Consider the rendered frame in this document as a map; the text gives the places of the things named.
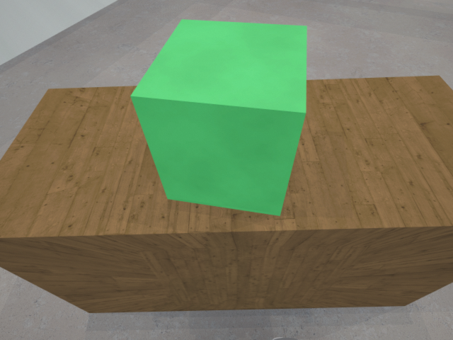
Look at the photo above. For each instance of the carton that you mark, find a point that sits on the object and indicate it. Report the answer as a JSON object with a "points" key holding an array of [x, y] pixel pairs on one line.
{"points": [[222, 109]]}

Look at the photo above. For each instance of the pedestal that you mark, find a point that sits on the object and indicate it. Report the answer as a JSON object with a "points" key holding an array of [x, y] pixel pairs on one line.
{"points": [[367, 219]]}

